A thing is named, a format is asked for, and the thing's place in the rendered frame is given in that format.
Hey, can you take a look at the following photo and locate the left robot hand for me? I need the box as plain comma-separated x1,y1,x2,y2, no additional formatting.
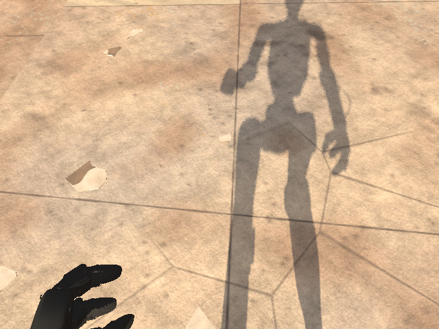
30,264,134,329

